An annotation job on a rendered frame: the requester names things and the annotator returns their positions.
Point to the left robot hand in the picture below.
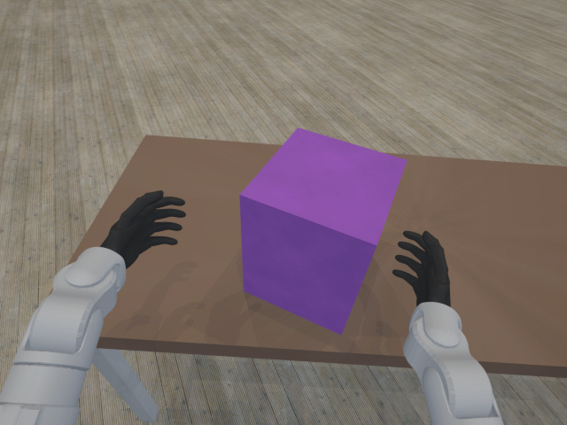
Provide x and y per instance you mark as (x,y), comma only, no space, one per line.
(131,234)

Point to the right robot hand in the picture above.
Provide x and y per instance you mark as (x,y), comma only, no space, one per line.
(432,284)

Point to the carton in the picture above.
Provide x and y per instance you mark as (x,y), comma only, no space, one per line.
(311,220)

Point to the left robot forearm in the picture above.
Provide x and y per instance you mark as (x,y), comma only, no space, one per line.
(44,385)

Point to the right robot forearm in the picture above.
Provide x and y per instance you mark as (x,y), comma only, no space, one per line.
(456,388)

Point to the table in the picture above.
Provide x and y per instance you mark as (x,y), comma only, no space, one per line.
(502,225)

